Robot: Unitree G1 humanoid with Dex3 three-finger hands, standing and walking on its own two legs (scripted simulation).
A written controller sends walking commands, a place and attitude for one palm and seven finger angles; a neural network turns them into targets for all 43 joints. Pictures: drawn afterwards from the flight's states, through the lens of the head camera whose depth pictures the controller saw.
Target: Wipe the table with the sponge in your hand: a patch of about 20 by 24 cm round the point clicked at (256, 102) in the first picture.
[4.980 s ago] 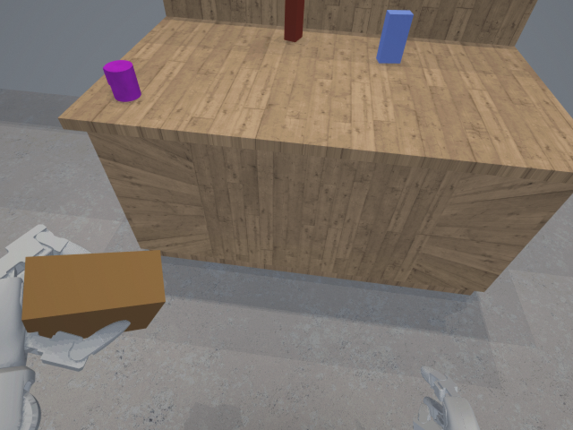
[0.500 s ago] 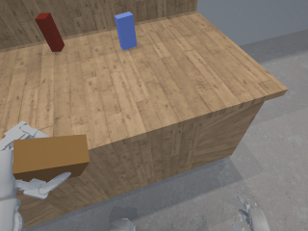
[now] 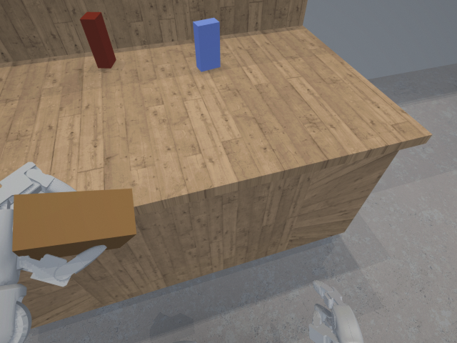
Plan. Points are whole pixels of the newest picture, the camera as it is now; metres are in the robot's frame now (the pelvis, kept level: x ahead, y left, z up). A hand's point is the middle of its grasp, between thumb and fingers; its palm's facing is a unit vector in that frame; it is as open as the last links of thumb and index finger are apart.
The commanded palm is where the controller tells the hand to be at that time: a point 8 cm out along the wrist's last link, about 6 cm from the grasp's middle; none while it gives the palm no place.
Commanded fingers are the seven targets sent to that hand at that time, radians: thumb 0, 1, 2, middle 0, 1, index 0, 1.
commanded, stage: come to a stop and stand still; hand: left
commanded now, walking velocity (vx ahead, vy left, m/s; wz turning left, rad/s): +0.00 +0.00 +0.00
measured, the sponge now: (93, 224) +0.22 +0.20 +0.16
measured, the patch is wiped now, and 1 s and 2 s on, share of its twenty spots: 0.00 0.00 0.00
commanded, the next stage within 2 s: look again from close up in 0.54 s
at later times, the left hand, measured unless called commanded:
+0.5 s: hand (41, 263) +0.17 +0.23 +0.17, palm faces +0.37 -0.83 -0.41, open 9.7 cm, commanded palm +0.12 +0.28 +0.18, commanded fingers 0.00 0.10 1.30 -1.20 -1.60 -1.20 -1.60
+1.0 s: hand (4, 240) +0.20 +0.30 +0.16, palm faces +0.31 -0.87 -0.38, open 9.7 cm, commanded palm +0.15 +0.33 +0.18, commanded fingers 0.00 0.10 1.30 -1.20 -1.60 -1.20 -1.60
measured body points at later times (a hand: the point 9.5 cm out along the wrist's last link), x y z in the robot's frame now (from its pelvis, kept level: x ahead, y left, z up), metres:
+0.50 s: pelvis -0.04 +0.00 +0.00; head -0.04 +0.00 +0.45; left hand +0.14 +0.27 +0.19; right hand +0.11 -0.24 -0.09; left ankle +0.05 +0.11 -0.73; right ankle +0.02 -0.10 -0.73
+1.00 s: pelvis -0.03 +0.06 +0.00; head +0.00 +0.10 +0.45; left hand +0.18 +0.35 +0.18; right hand +0.13 -0.16 -0.06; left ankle +0.02 +0.10 -0.73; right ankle -0.04 -0.08 -0.73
